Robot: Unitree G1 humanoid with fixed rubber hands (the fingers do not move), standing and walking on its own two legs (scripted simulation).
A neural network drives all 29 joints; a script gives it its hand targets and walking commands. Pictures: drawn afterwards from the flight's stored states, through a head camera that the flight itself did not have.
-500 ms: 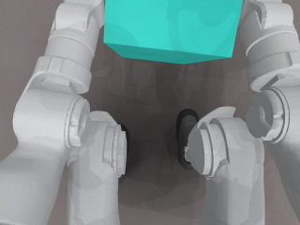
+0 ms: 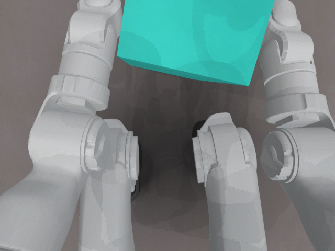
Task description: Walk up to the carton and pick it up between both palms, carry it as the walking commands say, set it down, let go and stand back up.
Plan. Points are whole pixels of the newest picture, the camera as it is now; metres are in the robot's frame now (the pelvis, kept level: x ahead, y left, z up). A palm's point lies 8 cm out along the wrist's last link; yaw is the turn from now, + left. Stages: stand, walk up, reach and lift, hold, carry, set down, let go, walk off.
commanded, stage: reach and lift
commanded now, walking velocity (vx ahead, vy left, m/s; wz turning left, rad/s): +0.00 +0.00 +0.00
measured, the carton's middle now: (183, 13) +0.52 -0.06 -0.19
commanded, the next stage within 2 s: none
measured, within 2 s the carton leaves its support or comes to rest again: neither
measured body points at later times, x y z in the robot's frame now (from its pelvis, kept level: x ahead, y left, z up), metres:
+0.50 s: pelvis -0.01 +0.01 +0.03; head +0.35 +0.00 +0.28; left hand +0.57 +0.08 -0.10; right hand +0.54 -0.19 -0.10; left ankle +0.10 +0.12 -0.34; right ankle +0.13 -0.13 -0.34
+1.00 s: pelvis -0.03 +0.00 +0.08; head +0.32 -0.01 +0.36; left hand +0.55 +0.09 -0.02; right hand +0.51 -0.18 -0.03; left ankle +0.10 +0.12 -0.34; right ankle +0.13 -0.13 -0.34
